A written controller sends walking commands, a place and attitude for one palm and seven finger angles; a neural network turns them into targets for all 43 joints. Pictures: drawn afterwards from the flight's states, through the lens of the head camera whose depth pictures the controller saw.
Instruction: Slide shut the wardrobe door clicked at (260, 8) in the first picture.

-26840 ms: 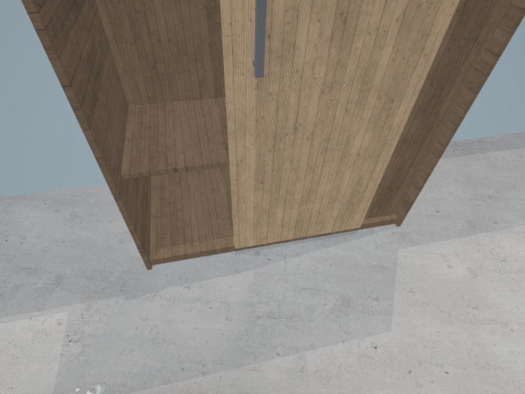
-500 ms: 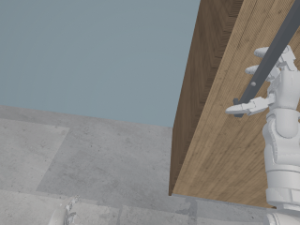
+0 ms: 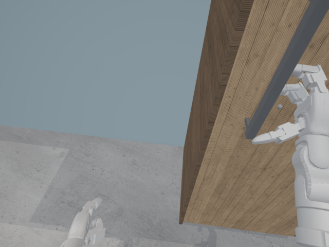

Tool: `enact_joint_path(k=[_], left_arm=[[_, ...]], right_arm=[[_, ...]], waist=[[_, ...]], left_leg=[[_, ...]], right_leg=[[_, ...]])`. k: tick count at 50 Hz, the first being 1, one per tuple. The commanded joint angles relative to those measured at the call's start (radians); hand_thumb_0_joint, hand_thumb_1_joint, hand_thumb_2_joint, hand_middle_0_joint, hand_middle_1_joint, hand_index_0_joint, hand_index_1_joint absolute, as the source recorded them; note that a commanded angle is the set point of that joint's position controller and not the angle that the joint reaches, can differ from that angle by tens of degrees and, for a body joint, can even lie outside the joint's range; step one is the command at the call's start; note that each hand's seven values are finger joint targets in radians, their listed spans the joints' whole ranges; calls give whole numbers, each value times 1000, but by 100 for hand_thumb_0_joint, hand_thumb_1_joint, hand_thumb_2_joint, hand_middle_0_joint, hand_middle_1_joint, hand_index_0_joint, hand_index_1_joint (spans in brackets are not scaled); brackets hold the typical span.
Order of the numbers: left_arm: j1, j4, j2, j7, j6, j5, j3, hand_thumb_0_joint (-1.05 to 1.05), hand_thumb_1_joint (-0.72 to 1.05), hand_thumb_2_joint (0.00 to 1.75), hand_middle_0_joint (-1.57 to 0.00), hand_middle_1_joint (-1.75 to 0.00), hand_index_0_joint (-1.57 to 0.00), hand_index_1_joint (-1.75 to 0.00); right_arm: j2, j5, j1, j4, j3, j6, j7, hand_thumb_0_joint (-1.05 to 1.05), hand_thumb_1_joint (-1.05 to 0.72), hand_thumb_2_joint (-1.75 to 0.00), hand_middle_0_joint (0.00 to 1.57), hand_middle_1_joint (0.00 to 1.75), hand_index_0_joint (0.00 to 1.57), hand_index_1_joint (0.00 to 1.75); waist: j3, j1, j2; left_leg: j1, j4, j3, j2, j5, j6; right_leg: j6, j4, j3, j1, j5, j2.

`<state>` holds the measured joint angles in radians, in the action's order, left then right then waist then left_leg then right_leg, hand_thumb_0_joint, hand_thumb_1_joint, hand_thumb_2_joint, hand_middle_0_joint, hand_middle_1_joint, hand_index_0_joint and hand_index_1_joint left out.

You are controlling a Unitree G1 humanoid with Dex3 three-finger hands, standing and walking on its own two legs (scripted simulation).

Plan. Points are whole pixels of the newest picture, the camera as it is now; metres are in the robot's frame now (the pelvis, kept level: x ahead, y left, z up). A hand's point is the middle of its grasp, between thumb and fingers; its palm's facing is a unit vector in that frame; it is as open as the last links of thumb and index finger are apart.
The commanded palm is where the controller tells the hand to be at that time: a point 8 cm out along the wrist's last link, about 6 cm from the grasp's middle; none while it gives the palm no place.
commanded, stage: slip the hand off the handle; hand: right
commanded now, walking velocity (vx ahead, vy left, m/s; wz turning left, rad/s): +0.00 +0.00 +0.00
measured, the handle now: (273, 79) +0.39 -0.20 +0.26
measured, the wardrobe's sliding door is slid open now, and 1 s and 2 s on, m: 0.00 0.00 0.00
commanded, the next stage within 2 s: draw the hand back to the body in 0.96 s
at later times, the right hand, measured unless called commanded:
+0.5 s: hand (305, 121) +0.31 -0.24 +0.23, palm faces +0.22 +0.96 -0.15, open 14.7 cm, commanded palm +0.26 -0.29 +0.23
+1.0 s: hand (325, 157) +0.22 -0.23 +0.23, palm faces +0.24 +0.96 -0.18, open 14.7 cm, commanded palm +0.18 -0.28 +0.23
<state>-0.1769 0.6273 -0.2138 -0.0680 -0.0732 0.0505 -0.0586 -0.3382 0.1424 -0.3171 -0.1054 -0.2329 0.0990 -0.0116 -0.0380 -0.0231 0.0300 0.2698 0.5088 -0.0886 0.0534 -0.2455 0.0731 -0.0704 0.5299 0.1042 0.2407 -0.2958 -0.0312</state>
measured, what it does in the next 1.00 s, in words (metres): stands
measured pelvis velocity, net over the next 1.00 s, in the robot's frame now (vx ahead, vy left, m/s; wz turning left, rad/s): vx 0.00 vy -0.02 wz -0.03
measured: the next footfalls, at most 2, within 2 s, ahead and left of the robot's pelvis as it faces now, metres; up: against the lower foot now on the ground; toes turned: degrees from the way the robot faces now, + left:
none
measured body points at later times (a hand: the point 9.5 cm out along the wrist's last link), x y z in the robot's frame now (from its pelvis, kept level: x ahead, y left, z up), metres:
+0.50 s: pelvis +0.00 -0.02 +0.00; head -0.01 -0.01 +0.45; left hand +0.16 +0.22 -0.09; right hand +0.29 -0.29 +0.23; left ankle +0.02 +0.07 -0.73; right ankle -0.01 -0.07 -0.73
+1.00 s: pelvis +0.00 -0.02 +0.00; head -0.03 +0.00 +0.45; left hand +0.21 +0.18 -0.06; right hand +0.20 -0.28 +0.23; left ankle +0.02 +0.07 -0.73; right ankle -0.01 -0.07 -0.73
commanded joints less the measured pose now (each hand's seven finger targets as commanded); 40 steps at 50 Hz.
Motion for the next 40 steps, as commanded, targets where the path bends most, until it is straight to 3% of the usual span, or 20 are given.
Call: enact_joint_path(k=[1, 3, 4, 5, 8, 10, 11, 13, 18, 20, 22, 23, 26, 27, 28, 29, 32, 33, 40], left_arm=[[78, -142, -134, -11, -41, 1, 47, 0, 90, 90, -20, -30, -20, -30], [73, -135, -140, -14, -46, 0, 49, 0, 90, 90, -20, -30, -20, -30], [68, -133, -145, -15, -48, 0, 54, 0, 90, 90, -20, -30, -20, -30], [72, -139, -144, -15, -51, 0, 51, 0, 90, 90, -20, -30, -20, -30], [62, -124, -154, -22, -55, 2, 53, 0, 90, 90, -20, -30, -20, -30], [64, -128, -155, -23, -62, 3, 55, 0, 90, 90, -20, -30, -20, -30], [67, -128, -155, -24, -67, 5, 55, 0, 90, 90, -20, -30, -20, -30], [54, -118, -162, -27, -71, 3, 56, 0, 90, 90, -20, -30, -20, -30], [65, -144, -154, -12, -96, -4, 61, 0, 90, 90, -20, -30, -20, -30], [67, -147, -154, -6, -101, -4, 59, 0, 90, 90, -20, -30, -20, -30], [72, -153, -152, -3, -106, -7, 61, 0, 90, 90, -20, -30, -20, -30], [73, -148, -157, -4, -101, -8, 60, 0, 90, 90, -20, -30, -20, -30], [97, -152, -146, -8, -100, -4, 51, 0, 90, 90, -20, -30, -20, -30], [106, -157, -144, -10, -102, -4, 49, 0, 90, 90, -20, -30, -20, -30], [104, -148, -144, -13, -103, -5, 48, 0, 90, 90, -20, -30, -20, -30], [107, -148, -144, -14, -104, -5, 47, 0, 90, 90, -20, -30, -20, -30], [111, -153, -134, -14, -115, -6, 42, 0, 90, 90, -20, -30, -20, -30], [109, -148, -134, -14, -118, -8, 41, 0, 90, 90, -20, -30, -20, -30], [131, -158, -128, -16, -124, -8, 32, 0, 90, 90, -20, -30, -20, -30]], right_arm=[[-252, 3, -370, 190, -140, 63, 11, 0, 55, -20, 25, 115, 25, 115], [-263, 10, -392, 175, -143, 70, -6, 0, 55, -20, 25, 115, 25, 115], [-296, 13, -384, 173, -174, 77, -12, 0, 55, -20, 25, 115, 25, 115], [-284, 17, -376, 179, -162, 82, -24, 0, 55, -20, 25, 115, 25, 115], [-303, 34, -376, 133, -178, 89, -54, 0, 55, -20, 25, 115, 25, 115], [-319, 43, -382, 148, -191, 102, -69, 0, 55, -20, 25, 115, 25, 115], [-298, 44, -406, 165, -162, 107, -77, 0, 55, -20, 25, 115, 25, 115], [-324, 52, -397, 130, -192, 106, -81, 0, 55, -20, 25, 115, 25, 115], [-255, 66, -223, 265, -165, 121, -86, 0, 55, -20, 25, 115, 25, 115], [-243, 63, -196, 308, -153, 112, -80, 0, 55, -20, 25, 115, 25, 115], [-243, 68, -123, 366, -175, 100, -70, 0, 55, -20, 25, 115, 25, 115], [-273, 70, -77, 364, -211, 89, -65, 0, 55, -20, 25, 115, 25, 115], [-250, 80, -78, 411, -203, 64, -59, 0, 55, -20, 25, 115, 25, 115], [-229, 81, -75, 434, -181, 59, -59, 0, 55, -20, 25, 115, 25, 115], [-239, 82, -79, 445, -192, 57, -57, 0, 55, -20, 25, 115, 25, 115], [-241, 80, -75, 455, -189, 55, -59, 0, 55, -20, 25, 115, 25, 115], [-189, 74, -57, 508, -129, 56, -68, 0, 55, -20, 25, 115, 25, 115], [-175, 75, -45, 510, -117, 54, -74, 0, 55, -20, 25, 115, 25, 115], [-186, 93, 74, 584, -143, 27, -88, 0, 55, -20, 25, 115, 25, 115]], waist=[[-204, -2, 12], [-194, 7, 9], [-215, 2, 6], [-212, -2, 22], [-194, 5, -4], [-215, -3, 22], [-220, 7, 43], [-204, 4, 33], [-258, -34, 34], [-232, -30, 32], [-233, -43, 24], [-220, -52, 6], [-161, -40, 4], [-167, -38, 23], [-157, -32, -4], [-153, -29, 18], [-160, -22, 61], [-146, -18, 46], [-133, -41, 9]], left_leg=[[-79, -67, 105, -60, 184, -48], [-60, -74, 112, -60, 160, -47], [-71, -73, 111, -59, 156, -47], [-67, -70, 111, -59, 149, -45], [-58, -73, 111, -60, 141, -46], [-60, -67, 108, -59, 133, -42], [-40, -65, 104, -57, 132, -42], [-28, -69, 105, -57, 111, -40], [-45, -40, 83, -50, 174, -34], [-32, -37, 75, -47, 174, -36], [-40, -36, 72, -45, 181, -36], [-59, -44, 76, -45, 186, -36], [-42, -59, 71, -43, 136, -39], [-36, -63, 75, -45, 120, -41], [-37, -72, 77, -44, 117, -40], [-29, -74, 76, -44, 106, -40], [-8, -67, 72, -42, 94, -39], [-8, -75, 74, -42, 98, -38], [-40, -79, 65, -42, 95, -39]], right_leg=[[45, -68, -108, -56, 247, 52], [44, -62, -113, -60, 231, 56], [44, -65, -115, -60, 231, 56], [45, -65, -117, -60, 228, 55], [44, -62, -120, -43, 216, 58], [47, -64, -128, -53, 221, 57], [47, -62, -131, -74, 227, 57], [50, -62, -137, -62, 209, 62], [69, -59, -152, -118, 315, 68], [78, -68, -156, -114, 315, 69], [83, -71, -158, -120, 327, 70], [79, -70, -147, -96, 317, 70], [80, -90, -149, -75, 246, 65], [76, -90, -147, -83, 228, 63], [73, -88, -148, -82, 219, 65], [73, -91, -151, -88, 212, 64], [80, -91, -163, -120, 202, 63], [77, -88, -161, -117, 201, 63], [79, -97, -166, -102, 190, 56]])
